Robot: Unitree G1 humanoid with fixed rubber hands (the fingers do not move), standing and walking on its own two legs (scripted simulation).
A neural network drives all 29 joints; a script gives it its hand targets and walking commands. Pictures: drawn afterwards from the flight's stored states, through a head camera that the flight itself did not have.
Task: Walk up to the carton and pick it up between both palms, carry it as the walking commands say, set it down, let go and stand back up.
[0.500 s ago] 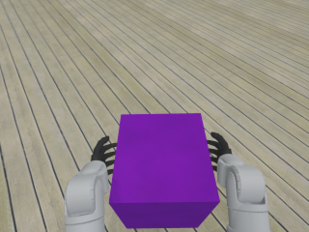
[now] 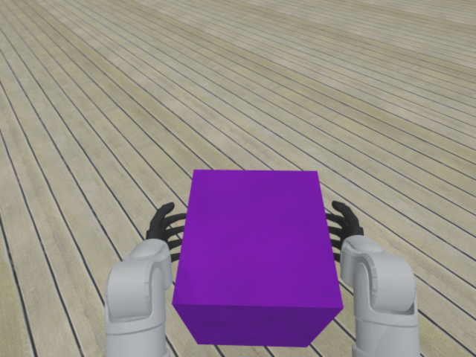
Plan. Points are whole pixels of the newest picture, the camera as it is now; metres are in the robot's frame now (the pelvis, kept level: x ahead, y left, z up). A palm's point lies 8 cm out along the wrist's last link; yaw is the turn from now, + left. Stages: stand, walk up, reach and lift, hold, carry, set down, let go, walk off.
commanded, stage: carry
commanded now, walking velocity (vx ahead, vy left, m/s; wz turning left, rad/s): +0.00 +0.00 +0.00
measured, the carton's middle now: (253, 263) +0.28 -0.02 +0.02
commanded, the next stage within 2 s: none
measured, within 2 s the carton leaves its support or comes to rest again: neither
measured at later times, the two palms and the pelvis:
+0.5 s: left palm (140, 282) +0.24 +0.16 +0.08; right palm (334, 267) +0.24 -0.13 +0.07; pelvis -0.03 +0.01 -0.01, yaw +1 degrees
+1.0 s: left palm (143, 269) +0.26 +0.16 +0.07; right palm (328, 254) +0.27 -0.13 +0.07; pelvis -0.01 +0.01 -0.01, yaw +0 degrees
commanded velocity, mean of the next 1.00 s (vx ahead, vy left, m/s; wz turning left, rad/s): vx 0.00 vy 0.00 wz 0.00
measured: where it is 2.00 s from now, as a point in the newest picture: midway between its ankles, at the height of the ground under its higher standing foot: outside the picture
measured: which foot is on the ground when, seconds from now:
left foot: down 0.00-1.00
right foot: down 0.00-1.00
